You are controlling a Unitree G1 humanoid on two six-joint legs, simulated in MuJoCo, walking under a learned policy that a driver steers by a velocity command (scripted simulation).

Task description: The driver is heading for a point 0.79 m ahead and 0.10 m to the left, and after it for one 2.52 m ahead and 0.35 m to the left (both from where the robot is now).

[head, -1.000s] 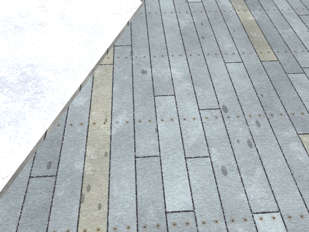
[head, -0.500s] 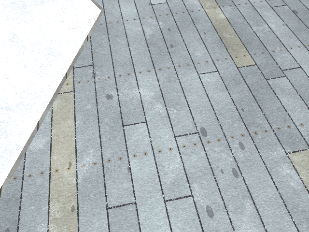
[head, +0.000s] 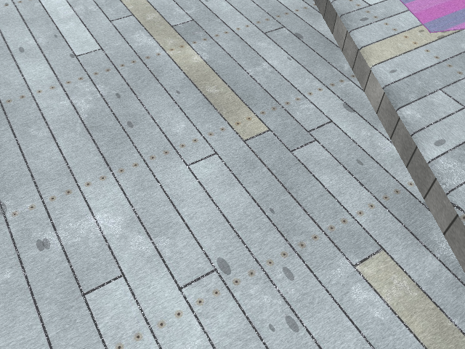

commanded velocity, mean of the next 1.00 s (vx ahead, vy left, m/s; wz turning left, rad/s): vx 0.11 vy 0.00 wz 0.12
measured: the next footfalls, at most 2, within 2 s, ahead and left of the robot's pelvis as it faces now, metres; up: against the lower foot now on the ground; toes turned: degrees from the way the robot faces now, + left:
right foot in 0.26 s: +0.27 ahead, -0.15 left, +0.00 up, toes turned -6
left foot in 0.68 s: +0.19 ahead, +0.09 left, +0.00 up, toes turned +5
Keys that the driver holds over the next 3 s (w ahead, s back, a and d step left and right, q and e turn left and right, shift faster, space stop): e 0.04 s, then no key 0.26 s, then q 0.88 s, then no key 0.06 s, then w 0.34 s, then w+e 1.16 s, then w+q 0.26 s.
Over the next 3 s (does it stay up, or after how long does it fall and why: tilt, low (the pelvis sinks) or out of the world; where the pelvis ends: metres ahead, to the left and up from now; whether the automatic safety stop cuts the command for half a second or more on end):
stays up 0.92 0.13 -0.01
